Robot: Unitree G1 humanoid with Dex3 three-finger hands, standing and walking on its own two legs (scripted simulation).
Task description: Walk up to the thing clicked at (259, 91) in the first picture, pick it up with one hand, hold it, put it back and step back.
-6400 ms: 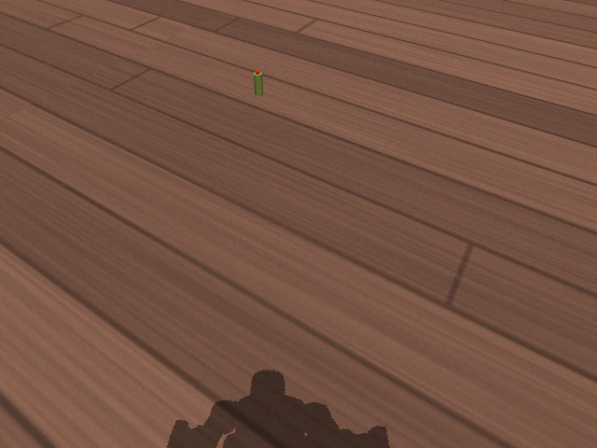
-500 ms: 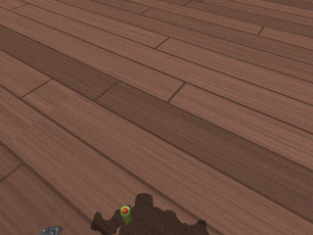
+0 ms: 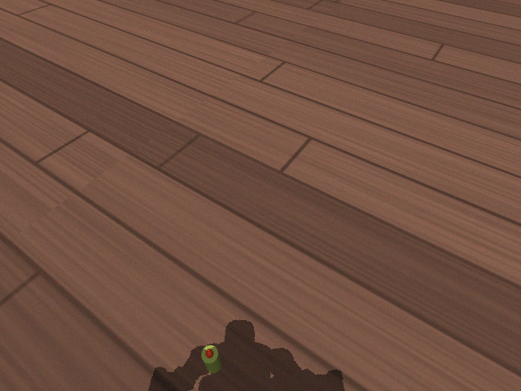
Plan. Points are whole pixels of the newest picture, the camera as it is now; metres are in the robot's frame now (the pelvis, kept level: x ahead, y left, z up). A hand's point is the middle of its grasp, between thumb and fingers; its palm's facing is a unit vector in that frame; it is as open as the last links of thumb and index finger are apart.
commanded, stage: walk up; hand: left
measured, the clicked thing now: (211, 358) +0.34 +0.16 -0.70
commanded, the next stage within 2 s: stand in 0.30 s
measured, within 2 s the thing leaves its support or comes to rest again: neither
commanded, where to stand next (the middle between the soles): +0.04 +0.02 m, yaw +1 degrees
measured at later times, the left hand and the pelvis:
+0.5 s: hand out of the picture +0.10 +0.25 -0.15, palm faces -0.02 -0.94 -0.34, open 7.4 cm; pelvis +0.01 +0.00 +0.00, yaw +1 degrees
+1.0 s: hand out of the picture +0.09 +0.24 -0.15, palm faces -0.02 -0.94 -0.35, open 7.4 cm; pelvis +0.02 -0.01 +0.00, yaw +1 degrees
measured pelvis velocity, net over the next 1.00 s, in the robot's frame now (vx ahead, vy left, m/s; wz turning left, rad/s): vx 0.02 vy -0.01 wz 0.02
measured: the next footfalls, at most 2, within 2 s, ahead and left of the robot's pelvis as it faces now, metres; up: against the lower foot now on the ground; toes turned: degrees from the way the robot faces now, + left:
none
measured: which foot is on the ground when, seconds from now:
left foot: down 0.00-1.00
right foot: down 0.00-1.00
